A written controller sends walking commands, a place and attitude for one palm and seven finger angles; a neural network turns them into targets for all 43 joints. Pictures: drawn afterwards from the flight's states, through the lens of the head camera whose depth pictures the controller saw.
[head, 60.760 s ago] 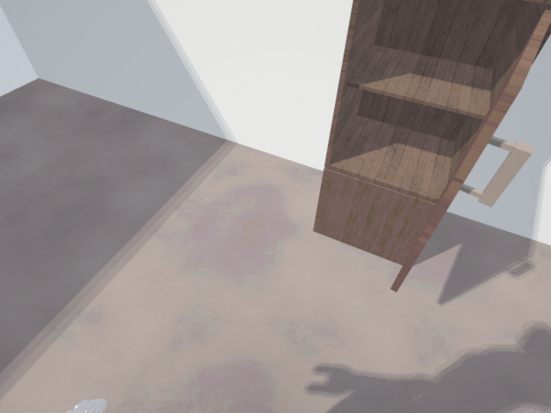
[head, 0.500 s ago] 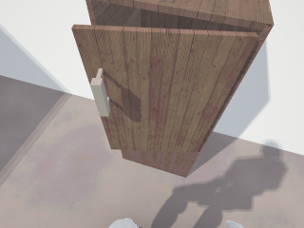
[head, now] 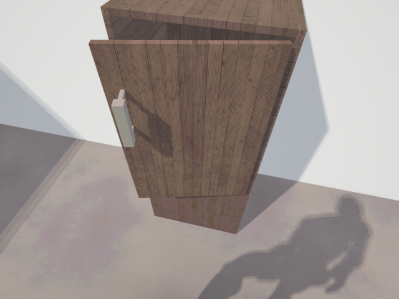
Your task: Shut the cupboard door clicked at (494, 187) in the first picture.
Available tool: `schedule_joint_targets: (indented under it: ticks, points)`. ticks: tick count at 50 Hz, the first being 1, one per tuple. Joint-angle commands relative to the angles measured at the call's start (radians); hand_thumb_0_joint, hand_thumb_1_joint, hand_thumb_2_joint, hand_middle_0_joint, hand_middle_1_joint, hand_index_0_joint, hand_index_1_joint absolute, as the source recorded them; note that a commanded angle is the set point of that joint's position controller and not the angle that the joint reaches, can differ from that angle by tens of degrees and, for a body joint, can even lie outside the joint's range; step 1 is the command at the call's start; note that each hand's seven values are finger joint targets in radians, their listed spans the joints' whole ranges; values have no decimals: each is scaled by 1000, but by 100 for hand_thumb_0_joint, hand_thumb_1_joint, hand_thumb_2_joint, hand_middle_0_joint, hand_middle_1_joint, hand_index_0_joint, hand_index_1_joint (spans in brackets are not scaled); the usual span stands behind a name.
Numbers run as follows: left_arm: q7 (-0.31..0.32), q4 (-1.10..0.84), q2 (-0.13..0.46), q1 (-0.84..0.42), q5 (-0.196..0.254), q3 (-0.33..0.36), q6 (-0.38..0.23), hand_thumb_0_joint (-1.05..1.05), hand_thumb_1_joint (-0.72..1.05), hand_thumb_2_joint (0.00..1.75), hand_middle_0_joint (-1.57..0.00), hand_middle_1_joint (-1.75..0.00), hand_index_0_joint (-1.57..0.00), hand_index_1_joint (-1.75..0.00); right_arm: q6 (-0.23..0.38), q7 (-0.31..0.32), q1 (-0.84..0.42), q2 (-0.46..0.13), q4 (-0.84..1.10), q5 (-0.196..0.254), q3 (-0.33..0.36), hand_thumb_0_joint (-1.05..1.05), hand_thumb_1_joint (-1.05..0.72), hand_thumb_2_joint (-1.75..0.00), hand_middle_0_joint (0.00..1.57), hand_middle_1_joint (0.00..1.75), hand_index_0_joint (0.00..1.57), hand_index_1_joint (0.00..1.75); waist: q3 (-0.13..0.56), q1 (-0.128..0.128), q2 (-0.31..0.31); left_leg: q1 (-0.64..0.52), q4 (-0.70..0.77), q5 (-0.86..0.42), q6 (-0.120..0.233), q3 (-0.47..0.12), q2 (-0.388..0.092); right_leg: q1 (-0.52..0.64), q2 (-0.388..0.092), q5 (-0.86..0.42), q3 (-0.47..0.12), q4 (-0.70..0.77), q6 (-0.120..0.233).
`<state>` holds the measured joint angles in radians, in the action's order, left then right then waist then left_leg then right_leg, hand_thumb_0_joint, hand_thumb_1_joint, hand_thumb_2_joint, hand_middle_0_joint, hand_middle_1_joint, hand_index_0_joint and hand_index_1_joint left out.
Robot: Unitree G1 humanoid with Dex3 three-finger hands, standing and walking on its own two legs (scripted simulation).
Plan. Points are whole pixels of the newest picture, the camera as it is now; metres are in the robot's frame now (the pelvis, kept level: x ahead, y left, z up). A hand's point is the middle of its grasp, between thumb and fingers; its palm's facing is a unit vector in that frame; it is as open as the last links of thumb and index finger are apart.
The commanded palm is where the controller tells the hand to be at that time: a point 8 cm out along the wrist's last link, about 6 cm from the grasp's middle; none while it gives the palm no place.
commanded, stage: come to a stop and stand still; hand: left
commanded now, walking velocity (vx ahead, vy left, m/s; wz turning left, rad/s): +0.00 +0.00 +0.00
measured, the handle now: (125, 118) +0.49 +0.20 +0.09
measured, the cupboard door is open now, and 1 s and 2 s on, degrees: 16 16 16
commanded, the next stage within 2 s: look again from close up in 0.48 s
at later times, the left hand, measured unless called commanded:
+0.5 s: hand out of the picture -0.04 +0.14 -0.18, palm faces +0.04 -0.99 -0.13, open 7.4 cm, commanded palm none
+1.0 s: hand out of the picture +0.03 +0.21 -0.17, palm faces +0.00 -0.97 -0.25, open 7.4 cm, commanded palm none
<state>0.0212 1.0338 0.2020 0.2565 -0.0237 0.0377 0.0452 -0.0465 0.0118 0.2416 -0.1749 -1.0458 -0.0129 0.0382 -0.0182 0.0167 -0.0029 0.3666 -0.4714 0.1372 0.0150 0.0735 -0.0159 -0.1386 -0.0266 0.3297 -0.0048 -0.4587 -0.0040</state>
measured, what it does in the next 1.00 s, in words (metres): stands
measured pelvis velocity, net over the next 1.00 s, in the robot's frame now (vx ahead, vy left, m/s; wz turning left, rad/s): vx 0.00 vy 0.02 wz -0.01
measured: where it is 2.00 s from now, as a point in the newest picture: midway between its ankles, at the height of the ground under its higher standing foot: outside the picture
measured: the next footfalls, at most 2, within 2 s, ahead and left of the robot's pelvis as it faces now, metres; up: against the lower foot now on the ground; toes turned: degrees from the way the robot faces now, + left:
none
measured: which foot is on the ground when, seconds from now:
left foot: down 0.00-1.00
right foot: down 0.00-1.00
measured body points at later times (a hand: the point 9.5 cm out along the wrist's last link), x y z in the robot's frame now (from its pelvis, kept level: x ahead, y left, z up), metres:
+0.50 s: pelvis -0.03 -0.01 +0.00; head -0.02 +0.00 +0.45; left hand -0.04 +0.20 -0.17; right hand -0.07 -0.22 -0.15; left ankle +0.04 +0.11 -0.74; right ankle -0.04 -0.14 -0.74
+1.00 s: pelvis +0.00 +0.02 +0.00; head +0.01 +0.02 +0.45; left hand +0.03 +0.26 -0.15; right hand +0.06 -0.22 -0.15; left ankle +0.04 +0.11 -0.74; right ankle -0.04 -0.14 -0.73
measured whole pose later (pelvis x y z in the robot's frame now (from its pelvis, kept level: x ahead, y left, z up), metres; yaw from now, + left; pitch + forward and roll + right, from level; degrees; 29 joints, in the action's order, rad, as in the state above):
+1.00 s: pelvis +0.00 +0.02 +0.00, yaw +0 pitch +0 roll +0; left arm 0.04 1.03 0.21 0.28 -0.02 0.00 -0.01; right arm 0.02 0.00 0.22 -0.19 -1.02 -0.02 0.00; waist -0.02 0.00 0.00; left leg 0.31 -0.55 0.23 0.03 0.03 0.01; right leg -0.16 -0.04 0.35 -0.02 -0.52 -0.05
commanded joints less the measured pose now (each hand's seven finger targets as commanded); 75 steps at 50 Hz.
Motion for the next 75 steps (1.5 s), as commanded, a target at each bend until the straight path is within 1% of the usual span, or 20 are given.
schedule_joint_targets:
  ticks: [1,3,6,10,28,29,30,31,36,58,59,60,61,62,63,64,66,70,72,75]
  points:
    - [13,-31,130,-26,3,7,-40,0,90,90,-20,-30,-20,-30,12,-2,7,-70,38,-3,15,0,-90,-90,20,30,20,30,-116,11,-237,-105,-123,150,-28,-72,-10,-300,-223,212,-240,334,148]
    - [10,-11,87,-34,9,-9,-52,0,90,90,-20,-30,-20,-30,27,2,94,-56,-7,1,4,0,-90,-90,20,30,20,30,-96,42,-189,-165,-26,27,-22,-77,-27,-253,-155,13,-152,231,109]
    - [10,28,51,47,19,-15,-52,0,90,90,-20,-30,-20,-30,45,16,128,-81,-50,3,-6,0,-90,-90,20,30,20,30,-94,8,-79,-186,85,-38,-17,-128,-68,-181,-71,-2,-103,169,50]
    - [11,63,45,78,20,-11,-40,0,90,90,-20,-30,-20,-30,47,23,120,-69,-74,3,-12,0,-90,-90,20,30,20,30,-76,-11,14,-138,125,36,-15,-137,-62,-102,-64,-5,-91,153,40]
    - [10,80,-7,135,7,-4,-38,0,90,90,-20,-30,-20,-30,44,29,123,-50,-55,-1,1,0,-90,-90,20,30,20,30,-86,-15,13,-105,171,203,-3,-183,-68,-138,-40,36,-70,134,31]
    - [46,85,26,209,-8,-22,-79,0,90,90,-20,-30,-20,-30,63,13,-16,-74,19,3,-6,0,-90,-90,20,30,20,30,-101,-69,66,-77,-75,73,-34,-102,-44,-148,-84,-147,-118,164,40]
    - [41,30,79,119,-1,-18,-86,0,90,90,-20,-30,-20,-30,57,0,57,-22,47,1,-10,0,-90,-90,20,30,20,30,-44,24,45,-97,-83,169,-28,-94,-28,-212,-128,123,-152,182,64]
    - [36,6,79,78,0,-18,-89,0,90,90,-20,-30,-20,-30,52,-6,95,-33,39,-5,-10,0,-90,-90,20,30,20,30,-39,38,26,-99,-101,172,-19,-95,-21,-237,-107,201,-133,154,72]
    - [30,-6,35,126,2,-22,-79,0,90,90,-20,-30,-20,-30,70,0,92,-83,76,-4,-9,0,-90,-90,20,30,20,30,-46,1,16,-47,21,134,26,-186,-67,-169,-26,80,-45,20,51]
    - [16,-37,174,35,4,-12,-71,0,90,90,-20,-30,-20,-30,83,3,-68,-195,55,1,-8,0,-90,-90,20,30,20,30,20,-23,-1,-179,45,-113,32,-145,-76,-64,-67,-177,-56,45,20]
    - [55,-28,103,87,-7,-24,-78,0,90,90,-20,-30,-20,-30,79,4,-53,-171,103,11,-10,0,-90,-90,20,30,20,30,-16,-19,2,-178,-109,-237,5,-120,-96,-111,-86,-305,-98,66,10]
    - [91,-1659,821,-796,81,551,-348,0,90,90,-20,-30,-20,-30,256,74,42,-334,331,23,47,0,-90,-90,20,30,20,30,342,88,41,-524,-182,-354,11,-181,-43,-168,3,-432,65,-237,35]
    - [75,-1241,188,69,123,70,-266,0,90,90,-22,-32,-22,-32,340,112,-43,-215,370,83,-15,0,-90,-90,20,30,20,30,518,-12,358,-635,-115,-530,-15,-224,-101,-325,35,-133,122,-396,2]
    - [74,-1256,-20,305,192,9,-145,0,90,90,-24,-34,-24,-34,371,85,-60,-168,390,66,-4,0,-90,-90,20,30,20,30,484,-21,351,-457,-68,-538,-50,-198,-64,-250,40,-26,108,-478,13]
    - [72,-1232,27,133,166,37,-160,0,90,90,-25,-36,-25,-36,388,47,-46,-146,384,62,12,0,-90,-90,20,30,20,30,234,14,185,-222,-37,-359,-43,-174,-54,-357,27,10,88,-379,9]
    - [49,-1156,5,183,187,72,-195,0,90,90,-27,-38,-27,-38,396,32,-67,-159,418,44,42,0,-90,-90,20,30,20,30,63,-5,141,-56,-72,-94,-46,-162,-35,-387,30,39,107,-284,20]
    - [-19,-944,15,348,224,159,-342,0,90,90,-31,-42,-31,-42,393,16,-109,-162,450,37,48,0,-90,-90,20,30,20,30,-53,-23,-105,189,-215,195,-37,-135,16,-515,40,86,124,-214,22]
    - [-301,-884,22,430,305,214,-691,0,90,90,-38,-50,-38,-50,396,-21,-134,-177,525,15,73,0,-90,-90,20,30,20,30,197,-85,-174,351,-482,66,-40,-93,23,-624,43,-70,86,-497,34]
    - [-360,-915,108,395,347,291,-668,0,90,90,-42,-54,-42,-54,385,-12,-150,-185,596,32,77,0,-90,-90,20,30,20,30,243,-113,-59,395,-495,169,-28,-76,32,-633,37,76,33,-495,37]
    - [-347,-1153,175,235,398,323,-581,0,90,90,-47,-60,-47,-60,378,22,-144,-179,682,52,56,0,-90,-90,20,30,20,30,332,-96,55,392,-511,296,-8,-69,35,-629,20,310,-56,-407,23]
